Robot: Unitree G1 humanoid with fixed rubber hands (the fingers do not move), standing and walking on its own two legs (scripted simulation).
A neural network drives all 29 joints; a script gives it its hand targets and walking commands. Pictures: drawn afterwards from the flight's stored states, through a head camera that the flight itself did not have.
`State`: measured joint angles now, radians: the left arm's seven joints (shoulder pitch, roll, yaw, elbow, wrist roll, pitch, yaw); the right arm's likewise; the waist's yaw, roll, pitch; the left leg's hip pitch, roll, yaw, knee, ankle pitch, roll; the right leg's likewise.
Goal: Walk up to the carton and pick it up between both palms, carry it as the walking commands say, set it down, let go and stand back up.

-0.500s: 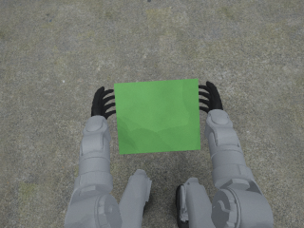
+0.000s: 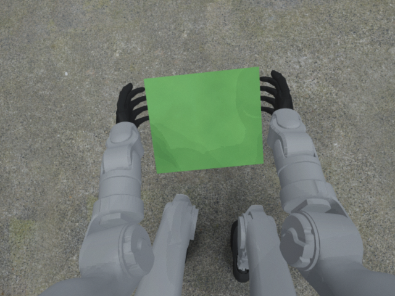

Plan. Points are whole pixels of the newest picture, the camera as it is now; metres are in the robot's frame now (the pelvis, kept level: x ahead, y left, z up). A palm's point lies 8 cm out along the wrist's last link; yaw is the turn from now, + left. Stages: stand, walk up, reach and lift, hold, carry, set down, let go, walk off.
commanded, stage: set down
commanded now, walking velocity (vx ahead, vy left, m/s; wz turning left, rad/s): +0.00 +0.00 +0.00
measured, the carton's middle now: (204, 118) +0.48 +0.07 -0.18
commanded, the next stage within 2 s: none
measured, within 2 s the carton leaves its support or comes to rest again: neither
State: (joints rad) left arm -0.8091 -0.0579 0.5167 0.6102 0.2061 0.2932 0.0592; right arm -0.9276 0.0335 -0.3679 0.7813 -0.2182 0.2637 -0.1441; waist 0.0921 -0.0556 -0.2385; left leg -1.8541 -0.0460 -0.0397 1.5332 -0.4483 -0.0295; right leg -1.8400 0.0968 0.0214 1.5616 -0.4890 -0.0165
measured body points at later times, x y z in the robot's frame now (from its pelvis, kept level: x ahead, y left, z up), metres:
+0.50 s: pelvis -0.02 +0.00 -0.07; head +0.27 +0.02 +0.27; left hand +0.45 +0.22 -0.17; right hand +0.51 -0.08 -0.17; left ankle +0.10 +0.12 -0.52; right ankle +0.08 -0.10 -0.52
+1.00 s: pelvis -0.02 +0.00 -0.13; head +0.32 +0.01 +0.17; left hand +0.47 +0.23 -0.26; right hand +0.54 -0.08 -0.26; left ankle +0.10 +0.13 -0.52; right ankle +0.08 -0.10 -0.52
